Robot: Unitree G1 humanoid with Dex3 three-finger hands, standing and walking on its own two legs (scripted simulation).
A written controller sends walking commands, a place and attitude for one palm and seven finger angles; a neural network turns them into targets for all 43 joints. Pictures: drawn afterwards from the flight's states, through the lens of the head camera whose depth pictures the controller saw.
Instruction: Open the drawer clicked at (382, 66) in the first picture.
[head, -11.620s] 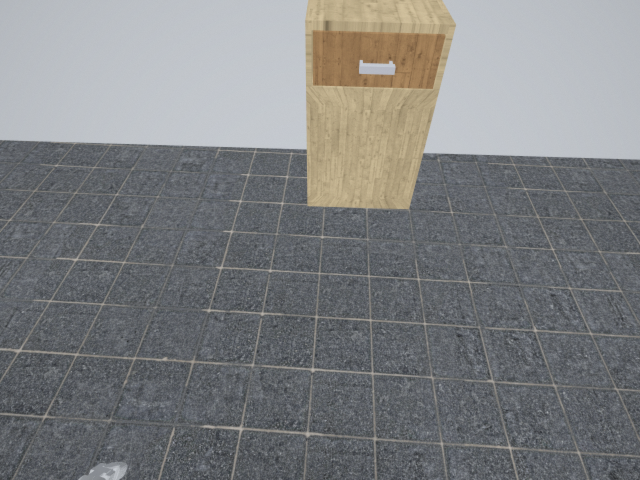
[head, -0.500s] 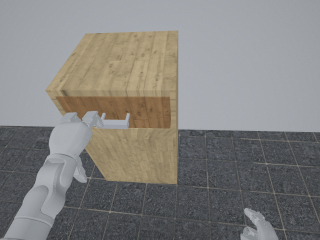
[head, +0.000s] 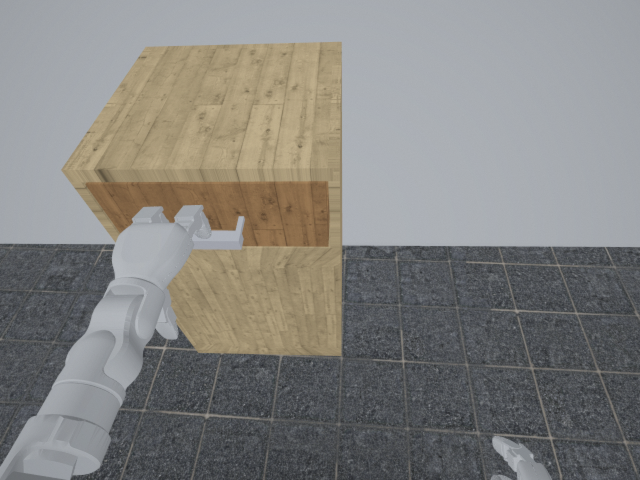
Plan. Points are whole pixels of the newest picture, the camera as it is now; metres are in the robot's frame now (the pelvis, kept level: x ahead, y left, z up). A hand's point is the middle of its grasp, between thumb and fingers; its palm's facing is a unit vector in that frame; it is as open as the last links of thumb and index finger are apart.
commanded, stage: move the hooked fingers above the handle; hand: left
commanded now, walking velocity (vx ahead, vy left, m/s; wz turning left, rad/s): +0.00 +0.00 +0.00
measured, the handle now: (212, 230) +0.53 +0.26 -0.08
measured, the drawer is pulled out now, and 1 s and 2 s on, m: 0.00 0.00 0.00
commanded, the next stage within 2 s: lower the fingers behind the handle in 1.92 s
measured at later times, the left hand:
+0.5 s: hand (193, 250) +0.42 +0.23 +0.01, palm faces -0.06 -0.01 -1.00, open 13.8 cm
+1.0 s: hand (205, 235) +0.48 +0.24 -0.02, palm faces -0.05 -0.01 -1.00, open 13.8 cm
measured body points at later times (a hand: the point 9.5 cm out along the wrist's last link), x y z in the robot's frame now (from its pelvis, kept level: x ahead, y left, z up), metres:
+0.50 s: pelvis -0.01 +0.00 -0.01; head +0.06 -0.01 +0.43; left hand +0.42 +0.23 +0.07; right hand +0.07 -0.27 -0.15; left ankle -0.02 +0.13 -0.72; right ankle -0.01 -0.13 -0.72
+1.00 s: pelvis -0.01 +0.02 -0.04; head +0.10 +0.01 +0.40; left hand +0.47 +0.24 +0.03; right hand -0.02 -0.26 -0.16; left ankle -0.02 +0.13 -0.72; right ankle -0.01 -0.13 -0.72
